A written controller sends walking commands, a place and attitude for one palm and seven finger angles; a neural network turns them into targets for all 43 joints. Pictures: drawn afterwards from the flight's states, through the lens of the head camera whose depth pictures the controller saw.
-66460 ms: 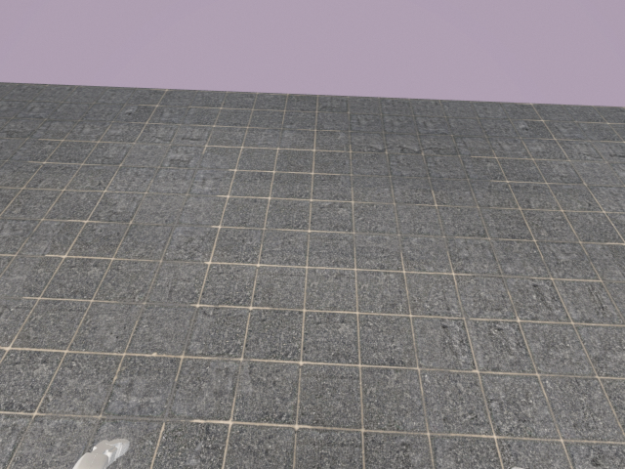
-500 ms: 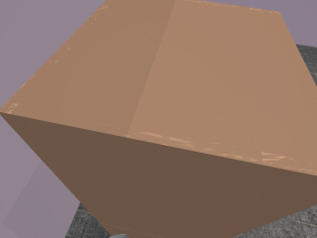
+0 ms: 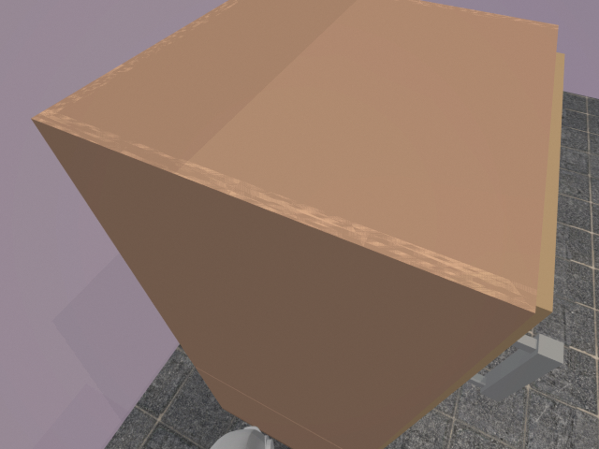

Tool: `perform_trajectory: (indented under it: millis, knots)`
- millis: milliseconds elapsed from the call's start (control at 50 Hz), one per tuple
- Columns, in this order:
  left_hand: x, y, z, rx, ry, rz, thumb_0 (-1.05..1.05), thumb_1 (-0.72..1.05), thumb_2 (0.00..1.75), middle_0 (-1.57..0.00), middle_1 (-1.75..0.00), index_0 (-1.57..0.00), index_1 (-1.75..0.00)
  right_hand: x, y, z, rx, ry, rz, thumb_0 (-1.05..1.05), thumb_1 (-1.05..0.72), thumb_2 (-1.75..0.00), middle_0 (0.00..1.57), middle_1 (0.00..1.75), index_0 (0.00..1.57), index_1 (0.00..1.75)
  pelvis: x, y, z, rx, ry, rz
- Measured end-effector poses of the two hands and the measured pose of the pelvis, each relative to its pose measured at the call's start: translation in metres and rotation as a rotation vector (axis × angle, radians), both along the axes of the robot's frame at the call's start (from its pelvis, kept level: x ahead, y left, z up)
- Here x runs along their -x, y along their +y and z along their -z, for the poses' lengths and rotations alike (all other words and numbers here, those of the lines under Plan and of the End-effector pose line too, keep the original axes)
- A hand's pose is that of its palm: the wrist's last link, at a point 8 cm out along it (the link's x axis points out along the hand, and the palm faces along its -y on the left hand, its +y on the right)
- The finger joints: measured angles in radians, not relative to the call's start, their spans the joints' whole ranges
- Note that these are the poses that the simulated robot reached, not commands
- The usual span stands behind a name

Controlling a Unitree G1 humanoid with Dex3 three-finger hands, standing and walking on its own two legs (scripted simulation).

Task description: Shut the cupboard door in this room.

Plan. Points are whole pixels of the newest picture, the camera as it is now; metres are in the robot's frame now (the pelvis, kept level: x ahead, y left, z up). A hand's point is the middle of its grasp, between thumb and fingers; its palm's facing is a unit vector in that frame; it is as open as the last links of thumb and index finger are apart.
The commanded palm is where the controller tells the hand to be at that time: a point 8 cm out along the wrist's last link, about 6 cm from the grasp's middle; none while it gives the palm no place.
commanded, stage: shuffle to correct the standing spot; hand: left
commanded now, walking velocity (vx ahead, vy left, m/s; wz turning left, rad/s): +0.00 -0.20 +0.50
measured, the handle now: (495, 362) +0.20 -0.19 +0.10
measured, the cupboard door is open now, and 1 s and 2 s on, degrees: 0 0 0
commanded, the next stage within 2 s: come to a stop and stand still in 1.68 s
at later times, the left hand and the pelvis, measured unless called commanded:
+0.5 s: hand out of the picture -0.10 +0.11 -0.15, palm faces +0.25 -0.92 -0.29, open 7.4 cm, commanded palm none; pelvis -0.08 -0.10 +0.01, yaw +15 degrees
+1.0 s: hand out of the picture -0.18 +0.00 -0.14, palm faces +0.46 -0.84 -0.29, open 7.3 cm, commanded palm none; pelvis -0.12 -0.21 +0.01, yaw +25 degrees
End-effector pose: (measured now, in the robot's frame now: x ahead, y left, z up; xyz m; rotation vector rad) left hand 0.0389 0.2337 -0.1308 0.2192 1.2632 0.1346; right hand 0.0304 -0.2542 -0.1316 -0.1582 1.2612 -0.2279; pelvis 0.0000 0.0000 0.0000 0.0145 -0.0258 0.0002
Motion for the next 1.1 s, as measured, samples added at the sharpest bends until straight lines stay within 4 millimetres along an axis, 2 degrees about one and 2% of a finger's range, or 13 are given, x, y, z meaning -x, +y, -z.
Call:
perform_trajectory:
  millis: [60,120,280,420,500,580,640,680,780,860,980,1040,1100]
  knots:
    - [0.027,-0.01,0.024,0.037,0.06,-0.038,0.01,0.91,0.9,-0.2,-0.3,-0.2,-0.3,-0.015,-0.006,0.007,0.03,-0.056,-0.044,0.01,-0.91,-0.9,0.2,0.29,0.2,0.3,0.006,-0.007,0.016,0.013,-0.003,-0.014]
    - [0.04,-0.023,0.029,0.045,0.09,-0.035,0.01,0.91,0.89,-0.2,-0.3,-0.2,-0.3,-0.016,-0.011,0.005,0.025,-0.064,-0.07,0.01,-0.91,-0.89,0.2,0.29,0.2,0.3,0.02,-0.018,0.016,-0.026,0.03,0.005]
    - [0.059,-0.037,-0.009,-0.011,-0.033,-0.114,0.01,0.93,0.89,-0.2,-0.3,-0.21,-0.3,0.01,-0.033,0.007,-0.022,0.004,-0.177,0.01,-0.91,-0.89,0.2,0.29,0.2,0.3,0.066,-0.053,-0.001,0.019,0.088,-0.122]
    - [0.124,-0.059,-0.026,-0.083,-0.041,-0.253,0.01,0.91,0.9,-0.2,-0.3,-0.2,-0.3,0.022,-0.073,-0.007,-0.014,0.047,-0.227,0.01,-0.91,-0.89,0.2,0.3,0.21,0.3,0.075,-0.089,-0.012,0.02,0.017,-0.243]
    - [0.157,-0.084,-0.017,-0.051,0.002,-0.285,0.01,0.91,0.9,-0.19,-0.3,-0.2,-0.3,0.009,-0.086,-0.014,0.007,0.004,-0.261,0.01,-0.91,-0.89,0.2,0.29,0.2,0.3,0.079,-0.101,-0.012,-0.001,0.002,-0.256]
    - [0.183,-0.109,0.005,0.016,0.048,-0.325,0.01,0.91,0.9,-0.2,-0.3,-0.2,-0.3,-0.009,-0.085,-0.013,0.023,-0.056,-0.318,0.01,-0.91,-0.9,0.2,0.29,0.2,0.3,0.084,-0.109,-0.001,0.007,-0.004,-0.297]
    - [0.194,-0.123,0.027,0.062,0.06,-0.348,0.01,0.91,0.9,-0.2,-0.3,-0.2,-0.3,-0.013,-0.083,-0.006,0.037,-0.091,-0.358,0.01,-0.91,-0.9,0.2,0.29,0.2,0.3,0.092,-0.116,0.013,0.005,-0.017,-0.319]
    - [0.194,-0.133,0.03,0.075,0.05,-0.355,0.01,0.91,0.9,-0.2,-0.3,-0.2,-0.3,-0.008,-0.084,-0.006,0.035,-0.082,-0.382,0.01,-0.91,-0.9,0.2,0.29,0.2,0.3,0.098,-0.123,0.012,-0.007,-0.033,-0.328]
    - [0.187,-0.148,0.012,0.078,-0.05,-0.411,0.01,0.92,0.89,-0.2,-0.3,-0.2,-0.3,0.006,-0.089,-0.013,0.014,-0.033,-0.45,0.01,-0.91,-0.89,0.2,0.29,0.2,0.3,0.111,-0.141,-0.002,0.012,-0.035,-0.376]
    - [0.198,-0.156,-0.007,0.042,-0.081,-0.444,0.01,0.92,0.89,-0.2,-0.3,-0.2,-0.3,0.005,-0.098,-0.016,-0.019,-0.035,-0.476,0.01,-0.91,-0.89,0.2,0.3,0.21,0.3,0.118,-0.159,-0.012,0.044,-0.026,-0.4]
    - [0.238,-0.186,-0.022,-0.045,-0.032,-0.496,0.01,0.91,0.89,-0.2,-0.3,-0.2,-0.3,-0.013,-0.136,-0.014,-0.045,-0.075,-0.473,0.01,-0.92,-0.89,0.21,0.3,0.21,0.3,0.118,-0.2,-0.013,0.025,0.012,-0.426]
    - [0.267,-0.214,-0.024,-0.061,0.038,-0.548,0.0,0.91,0.9,-0.2,-0.3,-0.2,-0.3,-0.02,-0.157,-0.014,-0.03,-0.069,-0.491,0.01,-0.91,-0.89,0.2,0.3,0.21,0.3,0.121,-0.218,-0.014,0.019,0.012,-0.459]
    - [0.282,-0.241,-0.026,-0.049,0.075,-0.587,0.01,0.91,0.9,-0.19,-0.3,-0.2,-0.3,-0.019,-0.174,-0.018,-0.024,-0.058,-0.509,0.01,-0.91,-0.89,0.2,0.29,0.2,0.3,0.118,-0.229,-0.019,0.019,0.013,-0.48]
